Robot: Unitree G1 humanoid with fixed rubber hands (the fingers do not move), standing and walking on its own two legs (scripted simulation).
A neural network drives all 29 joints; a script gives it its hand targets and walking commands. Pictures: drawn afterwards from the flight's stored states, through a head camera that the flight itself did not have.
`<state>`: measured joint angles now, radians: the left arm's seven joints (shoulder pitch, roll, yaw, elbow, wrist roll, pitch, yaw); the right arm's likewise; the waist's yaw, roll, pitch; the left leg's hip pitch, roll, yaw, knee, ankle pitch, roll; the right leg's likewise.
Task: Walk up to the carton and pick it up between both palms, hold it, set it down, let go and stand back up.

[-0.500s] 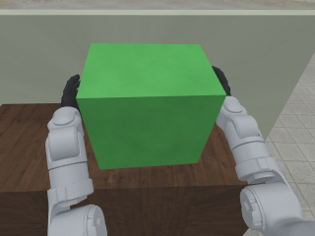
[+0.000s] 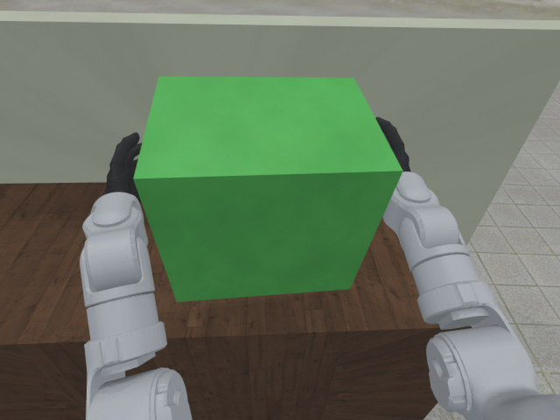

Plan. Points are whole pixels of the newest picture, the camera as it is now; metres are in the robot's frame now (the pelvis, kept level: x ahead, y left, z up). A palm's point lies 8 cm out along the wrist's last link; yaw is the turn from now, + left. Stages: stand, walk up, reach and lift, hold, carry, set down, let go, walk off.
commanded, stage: set down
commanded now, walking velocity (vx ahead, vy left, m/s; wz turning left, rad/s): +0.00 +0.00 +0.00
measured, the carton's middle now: (263, 192) +0.38 +0.01 +0.17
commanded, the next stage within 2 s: none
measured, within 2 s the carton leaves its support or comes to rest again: neither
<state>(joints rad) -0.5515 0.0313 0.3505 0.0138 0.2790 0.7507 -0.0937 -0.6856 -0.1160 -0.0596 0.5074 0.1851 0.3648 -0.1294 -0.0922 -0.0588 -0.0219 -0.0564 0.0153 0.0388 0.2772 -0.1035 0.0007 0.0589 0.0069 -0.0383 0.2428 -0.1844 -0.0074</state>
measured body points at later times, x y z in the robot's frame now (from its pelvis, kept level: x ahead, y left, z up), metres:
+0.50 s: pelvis +0.02 -0.01 +0.00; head +0.00 +0.01 +0.45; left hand +0.39 +0.19 +0.16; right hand +0.40 -0.17 +0.15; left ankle +0.04 +0.12 -0.75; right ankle -0.02 -0.11 -0.75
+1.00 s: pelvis +0.01 -0.01 +0.00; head +0.01 +0.00 +0.45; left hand +0.39 +0.18 +0.15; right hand +0.40 -0.18 +0.14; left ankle +0.04 +0.12 -0.75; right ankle -0.02 -0.11 -0.75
